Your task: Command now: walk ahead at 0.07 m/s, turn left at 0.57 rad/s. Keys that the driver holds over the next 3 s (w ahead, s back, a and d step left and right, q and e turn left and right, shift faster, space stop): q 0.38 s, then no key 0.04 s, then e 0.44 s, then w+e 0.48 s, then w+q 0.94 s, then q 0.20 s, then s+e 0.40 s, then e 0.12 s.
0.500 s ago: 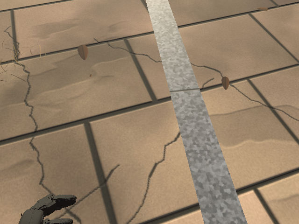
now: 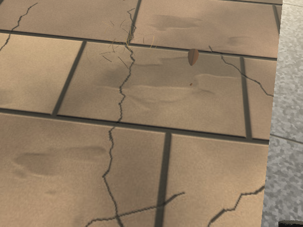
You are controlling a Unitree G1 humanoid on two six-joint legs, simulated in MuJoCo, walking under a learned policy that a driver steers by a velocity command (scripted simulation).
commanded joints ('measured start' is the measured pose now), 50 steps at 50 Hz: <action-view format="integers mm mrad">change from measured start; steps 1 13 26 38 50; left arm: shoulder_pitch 38 -53 -140 -44 47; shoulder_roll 57 72 28 93 79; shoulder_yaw -3 -2 -25 3 14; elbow -101 -90 -122 -126 -138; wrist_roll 66 25 31 2 -5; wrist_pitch -9 23 -2 10 55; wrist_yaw -4 9 -2 -11 -49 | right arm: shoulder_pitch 177 13 114 96 29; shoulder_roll -304 -176 -72 -138 -154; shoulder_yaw -83 -54 -32 -51 -51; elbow -68 -77 2 28 65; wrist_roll -27 -6 -21 -30 23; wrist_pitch -9 -2 9 -6 -45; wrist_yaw -33 -59 -64 -68 -48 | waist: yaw -53 -45 -90 -51 -11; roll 317 132 -131 175 129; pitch -300 -201 -95 -134 -74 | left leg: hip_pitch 568 162 -52 379 157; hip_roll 364 128 -93 210 219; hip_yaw -580 -398 -227 -269 -73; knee -110 -209 515 -174 -192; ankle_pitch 723 42 -341 181 -311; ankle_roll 344 186 -124 114 95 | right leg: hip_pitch -439 -251 -54 -280 -15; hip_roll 94 92 -144 109 99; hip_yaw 105 291 508 300 93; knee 619 235 -244 97 -4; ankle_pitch -339 35 377 78 70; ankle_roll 48 56 -214 -21 -52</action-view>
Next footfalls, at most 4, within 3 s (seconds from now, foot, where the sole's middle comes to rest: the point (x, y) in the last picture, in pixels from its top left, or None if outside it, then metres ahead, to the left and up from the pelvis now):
0.40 right None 0.13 -0.13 -0.76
0.70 left None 0.02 0.11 -0.76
1.04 right None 0.08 -0.15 -0.76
1.52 left None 0.43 0.02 -0.76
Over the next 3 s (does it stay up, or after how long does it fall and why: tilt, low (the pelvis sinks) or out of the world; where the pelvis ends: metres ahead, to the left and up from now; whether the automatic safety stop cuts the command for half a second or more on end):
stays up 0.81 -0.07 0.00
